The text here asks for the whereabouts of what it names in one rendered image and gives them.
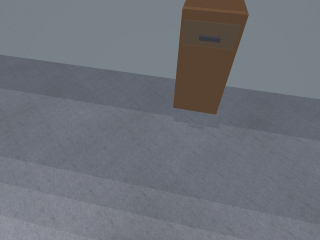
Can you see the cabinet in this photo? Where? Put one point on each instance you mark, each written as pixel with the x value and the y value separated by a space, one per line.
pixel 202 72

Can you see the handle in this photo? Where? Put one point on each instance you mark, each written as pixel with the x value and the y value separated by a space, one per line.
pixel 209 38

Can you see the drawer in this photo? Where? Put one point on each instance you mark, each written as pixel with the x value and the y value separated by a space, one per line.
pixel 227 32

